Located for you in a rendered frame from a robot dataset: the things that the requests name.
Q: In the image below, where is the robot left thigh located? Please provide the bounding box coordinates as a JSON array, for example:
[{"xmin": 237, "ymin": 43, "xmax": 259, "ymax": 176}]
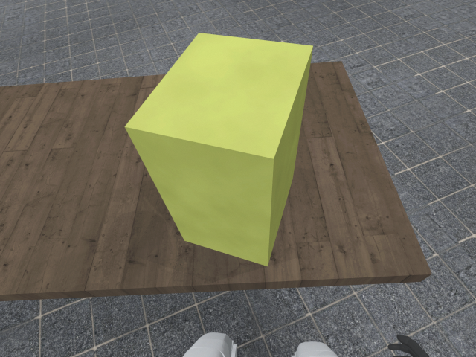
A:
[{"xmin": 183, "ymin": 332, "xmax": 237, "ymax": 357}]

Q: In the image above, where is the carton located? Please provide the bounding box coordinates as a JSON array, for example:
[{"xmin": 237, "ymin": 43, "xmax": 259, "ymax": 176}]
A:
[{"xmin": 125, "ymin": 33, "xmax": 313, "ymax": 266}]

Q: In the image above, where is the robot thigh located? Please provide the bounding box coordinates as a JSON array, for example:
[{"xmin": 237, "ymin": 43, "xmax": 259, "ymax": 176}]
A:
[
  {"xmin": 183, "ymin": 332, "xmax": 237, "ymax": 357},
  {"xmin": 291, "ymin": 341, "xmax": 338, "ymax": 357}
]

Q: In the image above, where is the right robot hand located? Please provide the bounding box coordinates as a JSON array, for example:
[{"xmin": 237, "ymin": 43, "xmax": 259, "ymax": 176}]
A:
[{"xmin": 387, "ymin": 334, "xmax": 429, "ymax": 357}]

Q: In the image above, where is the robot right thigh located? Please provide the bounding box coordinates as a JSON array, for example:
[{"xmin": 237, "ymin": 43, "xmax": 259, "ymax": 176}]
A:
[{"xmin": 291, "ymin": 341, "xmax": 338, "ymax": 357}]

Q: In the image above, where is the table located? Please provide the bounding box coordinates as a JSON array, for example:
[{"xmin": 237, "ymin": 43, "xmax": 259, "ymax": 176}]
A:
[{"xmin": 0, "ymin": 61, "xmax": 432, "ymax": 301}]

